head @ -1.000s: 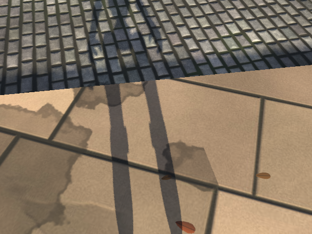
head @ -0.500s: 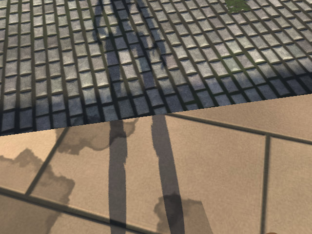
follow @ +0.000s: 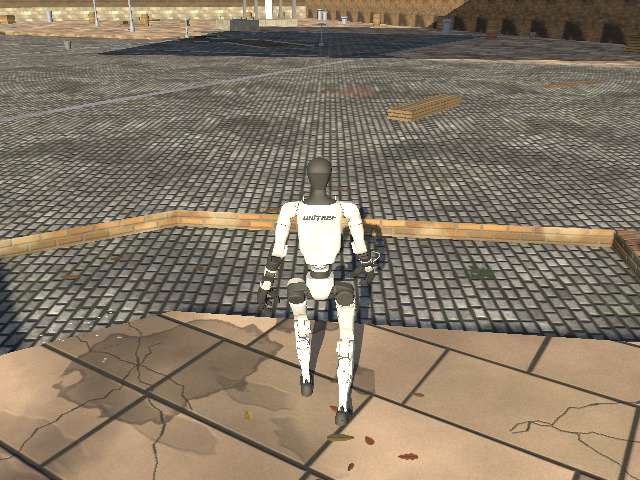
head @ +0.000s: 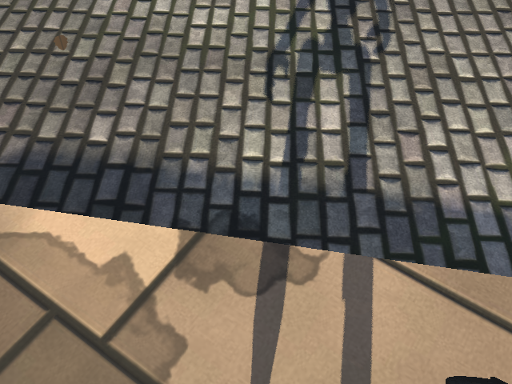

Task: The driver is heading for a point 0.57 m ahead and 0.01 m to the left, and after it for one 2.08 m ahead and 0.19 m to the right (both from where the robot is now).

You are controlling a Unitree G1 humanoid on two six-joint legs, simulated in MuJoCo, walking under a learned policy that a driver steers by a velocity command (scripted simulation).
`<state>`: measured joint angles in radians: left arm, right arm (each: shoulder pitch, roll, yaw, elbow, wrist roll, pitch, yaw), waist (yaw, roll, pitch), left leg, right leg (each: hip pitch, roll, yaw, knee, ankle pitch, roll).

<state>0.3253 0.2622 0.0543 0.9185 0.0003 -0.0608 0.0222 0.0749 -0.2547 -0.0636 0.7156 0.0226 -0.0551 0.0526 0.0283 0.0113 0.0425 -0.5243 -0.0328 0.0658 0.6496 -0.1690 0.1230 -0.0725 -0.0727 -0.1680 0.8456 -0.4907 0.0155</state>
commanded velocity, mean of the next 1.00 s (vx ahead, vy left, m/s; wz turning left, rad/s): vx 0.50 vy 0.00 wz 0.06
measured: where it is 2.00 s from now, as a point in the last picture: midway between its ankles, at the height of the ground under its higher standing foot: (303, 235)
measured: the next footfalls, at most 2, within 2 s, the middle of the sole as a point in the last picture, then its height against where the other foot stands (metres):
right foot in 0.46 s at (312, 379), level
left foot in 0.96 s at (213, 294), level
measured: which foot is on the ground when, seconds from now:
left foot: down 0.00-0.48, up 0.50-0.94, down 0.96-1.00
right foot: up 0.00-0.44, down 0.46-0.98, up 1.00-1.00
